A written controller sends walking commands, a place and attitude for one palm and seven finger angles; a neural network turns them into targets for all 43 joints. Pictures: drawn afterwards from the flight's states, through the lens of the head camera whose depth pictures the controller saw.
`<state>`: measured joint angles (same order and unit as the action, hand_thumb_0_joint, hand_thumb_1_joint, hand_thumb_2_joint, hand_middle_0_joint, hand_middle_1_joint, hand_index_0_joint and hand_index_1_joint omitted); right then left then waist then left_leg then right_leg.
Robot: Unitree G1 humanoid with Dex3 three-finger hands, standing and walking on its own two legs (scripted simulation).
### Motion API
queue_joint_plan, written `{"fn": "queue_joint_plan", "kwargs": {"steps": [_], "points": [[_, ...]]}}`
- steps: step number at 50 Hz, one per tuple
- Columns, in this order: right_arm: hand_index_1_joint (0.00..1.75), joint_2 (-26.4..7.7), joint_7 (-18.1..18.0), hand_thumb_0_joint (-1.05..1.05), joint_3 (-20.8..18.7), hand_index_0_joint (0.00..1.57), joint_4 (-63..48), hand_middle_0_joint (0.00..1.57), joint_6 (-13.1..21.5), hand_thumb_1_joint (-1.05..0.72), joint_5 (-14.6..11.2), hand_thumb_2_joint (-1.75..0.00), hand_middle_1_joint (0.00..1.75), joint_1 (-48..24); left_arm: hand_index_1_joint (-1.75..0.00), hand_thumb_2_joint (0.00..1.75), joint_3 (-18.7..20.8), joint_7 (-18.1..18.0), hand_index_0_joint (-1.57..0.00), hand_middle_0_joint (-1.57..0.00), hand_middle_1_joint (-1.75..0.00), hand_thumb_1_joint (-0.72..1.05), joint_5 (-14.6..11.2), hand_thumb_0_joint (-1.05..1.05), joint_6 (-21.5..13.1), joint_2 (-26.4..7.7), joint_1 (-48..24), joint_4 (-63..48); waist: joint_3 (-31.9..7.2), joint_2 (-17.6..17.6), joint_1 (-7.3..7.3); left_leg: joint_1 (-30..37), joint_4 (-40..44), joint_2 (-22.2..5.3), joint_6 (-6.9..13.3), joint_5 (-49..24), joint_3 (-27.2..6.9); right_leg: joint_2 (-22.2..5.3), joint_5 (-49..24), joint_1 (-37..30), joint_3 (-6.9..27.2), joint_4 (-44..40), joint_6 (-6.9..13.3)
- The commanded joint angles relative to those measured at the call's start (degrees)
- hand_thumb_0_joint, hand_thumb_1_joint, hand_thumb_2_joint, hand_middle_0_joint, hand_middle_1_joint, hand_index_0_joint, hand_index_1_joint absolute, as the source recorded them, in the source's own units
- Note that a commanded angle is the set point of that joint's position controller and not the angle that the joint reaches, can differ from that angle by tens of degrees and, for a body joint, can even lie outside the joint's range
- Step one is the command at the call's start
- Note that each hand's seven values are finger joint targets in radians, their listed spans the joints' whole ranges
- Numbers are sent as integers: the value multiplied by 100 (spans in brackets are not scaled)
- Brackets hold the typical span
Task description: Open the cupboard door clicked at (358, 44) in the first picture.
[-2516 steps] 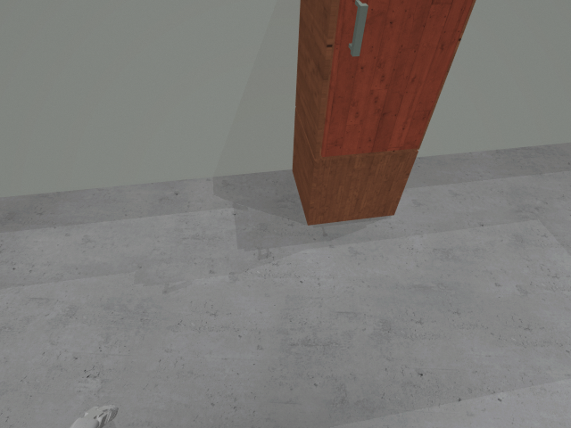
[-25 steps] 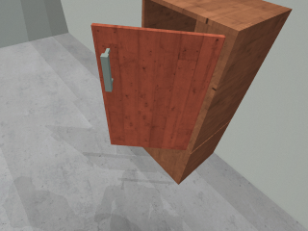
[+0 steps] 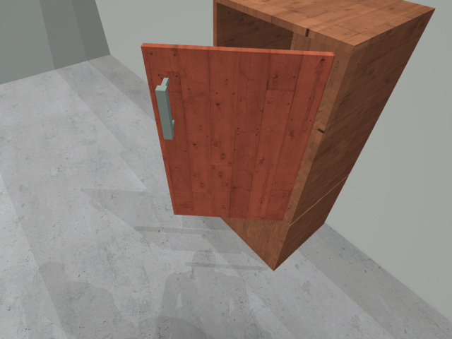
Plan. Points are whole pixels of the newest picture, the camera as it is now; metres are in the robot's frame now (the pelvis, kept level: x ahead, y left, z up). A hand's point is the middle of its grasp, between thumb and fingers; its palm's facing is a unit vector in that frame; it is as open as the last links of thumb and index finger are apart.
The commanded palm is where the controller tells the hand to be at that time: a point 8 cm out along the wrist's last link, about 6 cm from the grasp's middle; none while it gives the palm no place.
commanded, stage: look again from close up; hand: left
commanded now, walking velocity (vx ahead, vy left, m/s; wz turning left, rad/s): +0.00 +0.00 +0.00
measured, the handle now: (167, 109) +0.55 +0.18 +0.12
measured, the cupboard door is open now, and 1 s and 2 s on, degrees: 46 46 46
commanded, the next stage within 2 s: raise the hand with hooked fingers in 0.42 s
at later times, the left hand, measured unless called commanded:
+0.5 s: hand out of the picture +0.00 +0.14 -0.18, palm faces +0.05 -0.99 -0.16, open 7.4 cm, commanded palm none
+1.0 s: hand (135, 318) +0.17 +0.17 -0.04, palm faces +0.16 -0.99 -0.01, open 8.9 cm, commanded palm +0.15 +0.23 +0.00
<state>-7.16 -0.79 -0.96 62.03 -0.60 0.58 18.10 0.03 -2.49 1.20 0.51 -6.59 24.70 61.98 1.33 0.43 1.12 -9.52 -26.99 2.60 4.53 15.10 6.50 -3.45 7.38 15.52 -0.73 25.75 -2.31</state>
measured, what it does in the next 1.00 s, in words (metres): lowers itself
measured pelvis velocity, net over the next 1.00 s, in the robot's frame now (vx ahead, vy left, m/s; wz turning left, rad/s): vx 0.03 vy -0.04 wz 0.08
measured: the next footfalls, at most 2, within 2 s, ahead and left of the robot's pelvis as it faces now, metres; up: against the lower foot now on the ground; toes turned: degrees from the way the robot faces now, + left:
none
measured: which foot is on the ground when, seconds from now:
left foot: down 0.00-1.00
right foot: down 0.00-1.00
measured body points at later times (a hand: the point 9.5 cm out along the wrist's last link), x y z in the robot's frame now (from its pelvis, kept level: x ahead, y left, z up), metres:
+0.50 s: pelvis +0.01 -0.01 +0.00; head +0.00 -0.01 +0.45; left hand -0.01 +0.19 -0.16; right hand -0.02 -0.21 -0.16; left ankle +0.00 +0.07 -0.74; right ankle +0.07 -0.15 -0.74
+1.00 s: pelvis +0.03 -0.04 -0.05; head +0.05 -0.01 +0.40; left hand +0.15 +0.22 -0.04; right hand +0.28 -0.28 -0.05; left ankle +0.00 +0.06 -0.74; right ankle +0.07 -0.14 -0.74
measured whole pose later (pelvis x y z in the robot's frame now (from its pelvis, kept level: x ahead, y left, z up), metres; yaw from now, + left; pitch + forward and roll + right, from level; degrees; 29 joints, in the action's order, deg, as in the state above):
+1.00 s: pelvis +0.03 -0.04 -0.05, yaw +4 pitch +7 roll +0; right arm -16.3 -0.6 -4.5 24.4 14.6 -1.7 10.0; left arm 10.2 14.3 -14.2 -22.5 -13.1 33.0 2.9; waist -5.3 3.4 0.5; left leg -33.1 -55.0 -0.1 0.8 29.3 0.6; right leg -0.5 23.1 37.6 -3.8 53.2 1.7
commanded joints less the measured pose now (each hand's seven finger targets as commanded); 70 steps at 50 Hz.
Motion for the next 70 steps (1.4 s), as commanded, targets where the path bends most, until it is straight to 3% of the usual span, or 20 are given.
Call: {"fn": "queue_joint_plan", "kwargs": {"steps": [1,25,26,27,28,29,30,31,33,35,38,39,41,44,48,52,56,62,65,70], "points": [[30,-552,-51,0,-109,20,-166,20,121,-90,-24,-90,30,348,-30,90,88,-28,-20,-20,-30,90,10,0,-144,-395,237,-191,479,189,-115,-691,1051,-827,-162,584,-932,-211,257,-90,400,-371,257],[30,-366,-67,0,-64,20,54,20,136,-90,9,-90,30,555,-30,90,123,-32,-20,-20,-30,90,-6,0,-150,-398,-23,-182,578,33,-94,-796,1025,-811,-214,487,-843,-220,418,-183,452,-461,306],[30,-701,-47,0,-1,20,-429,20,240,-90,-32,-90,30,-169,-30,90,47,-225,-20,-20,-30,90,40,0,-147,-737,131,46,605,-56,66,-917,102,-967,-370,-329,-520,-415,-512,-186,254,23,347],[30,-1706,-324,0,9,20,-2652,20,1164,-90,-289,-90,30,-185,-32,89,459,-189,-20,-20,-32,88,-1220,0,-1461,-1776,-4356,-9216,-2474,-1178,-748,468,771,-387,-535,-261,-846,250,175,-834,-164,384,293],[30,-1250,-495,0,196,20,-2211,20,1774,-90,-376,-90,30,-758,-33,88,564,-534,-20,-20,-33,85,-756,0,-1101,-1617,-2135,-7779,-2027,-1494,-223,245,1046,-590,-597,195,-934,373,929,-338,-262,766,487],[30,-1217,-506,0,81,20,-1848,20,1974,-90,-384,-90,30,-651,-34,87,345,-850,-21,-21,-34,83,-772,0,-758,-1183,-1745,-7003,-1388,-1409,-339,-432,1057,-586,-669,941,-967,342,1106,-3,-406,765,403],[30,-939,-396,0,54,20,-1775,20,1987,-90,-450,-90,30,-368,-36,86,-297,-901,-21,-21,-36,81,-787,0,-174,11,-92,-5796,-583,-785,-336,-965,1084,-538,-644,1280,-1095,353,1087,335,-550,673,365],[30,-1095,-373,0,67,20,-2185,20,2109,-90,-537,-90,30,-386,-37,85,-574,-777,-21,-21,-37,78,-1038,0,-159,188,-460,-6765,-125,-565,-351,-1209,841,-486,-511,1411,-1089,309,1164,384,-480,539,316],[30,-1354,-453,0,7,20,-2425,20,2381,-90,-440,-90,30,-637,-40,83,-432,-599,-21,-21,-40,74,-1067,0,-707,-173,-579,-7210,219,82,-466,-1403,269,-348,-413,1452,-1043,266,1764,726,-319,293,282],[30,-1462,-344,0,-119,20,-2658,20,2431,-90,-277,-90,30,-496,-43,81,-115,-382,-22,-22,-43,69,-988,0,-1206,-335,-645,-6515,427,1255,-553,-1868,-278,-229,-438,1405,-1045,266,2368,1304,-319,397,255],[30,-1449,-115,0,-345,20,-3179,20,2306,-90,-158,-90,30,-735,-48,78,534,583,-22,-22,-48,62,-1335,0,-2230,-359,1142,-5394,179,2115,14,-2745,-1081,-125,-540,1099,-668,257,2918,1592,-306,896,307],[30,-1500,21,0,-453,20,-3378,20,2182,-90,-193,-90,30,-778,-50,77,1141,985,-22,-22,-50,60,-1415,0,-2519,-818,1596,-5126,-6,1516,240,-2708,-1247,-41,-608,836,-531,247,2688,1308,-199,1021,431],[30,-1609,156,0,-477,20,-3911,20,2001,-90,-162,-90,30,-1175,-53,75,1497,1751,-22,-22,-53,55,-1515,0,-2971,-1266,1429,-5314,-371,806,183,-2804,-1571,101,-600,674,-405,193,2106,1001,-62,1290,504],[30,-1463,124,0,-460,20,-4331,20,1707,-90,-270,-90,30,-1228,-57,72,1874,1924,-23,-23,-57,48,-1559,0,-2785,-1674,1181,-6309,-700,-301,423,-3002,-1605,109,-503,716,-358,205,1976,1085,12,1637,514],[30,-1225,17,0,-370,20,-4463,20,1676,-90,-231,-90,30,-816,-63,68,1888,1550,-24,-24,-63,39,-1810,0,-3086,-1564,180,-8380,-1811,-1163,143,-2350,-1967,-75,-405,-408,-539,323,426,1083,-14,2072,475],[30,-1305,-77,0,-293,20,-3962,20,1832,-90,-189,-90,30,-486,-69,64,1233,1703,-24,-24,-69,29,-1804,0,-3743,-1319,-630,-8881,-1769,-1017,-458,-2120,-2470,-202,-339,-808,-794,417,-86,1707,-20,2256,392],[30,-1518,-183,0,-224,20,-3705,20,1984,-90,-292,-90,30,-454,-75,60,930,2375,-25,-25,-75,20,-1774,0,-3299,-1373,-876,-7922,-1319,-543,-726,-2333,-2490,-252,-279,-345,-940,430,267,1881,-86,2036,357],[30,-1483,-349,0,-188,20,-4134,20,1677,-90,-418,-90,30,-946,-84,54,2474,2895,-26,-26,-84,6,-2175,0,-1509,-2351,-19,-7171,-2325,302,71,-2445,-1974,-138,-301,-800,-794,157,-260,198,77,1653,250],[30,-1249,-347,0,-58,20,-4208,20,1659,-90,-382,-90,30,-1003,-88,51,3062,2586,-27,-27,-88,-1,-2671,0,-1449,-2352,55,-7598,-2426,185,308,-2305,-1762,-157,-390,-1229,-861,184,-1203,-319,-61,1756,278],[30,-1329,-289,0,-79,20,-3976,20,1836,-90,-350,-90,30,-704,-96,46,2597,2317,-27,-27,-96,-13,-2556,0,-1887,-1960,-398,-7720,-1740,-106,51,-2007,-1513,-210,-414,-1356,-812,303,-1003,305,-222,1649,287]]}}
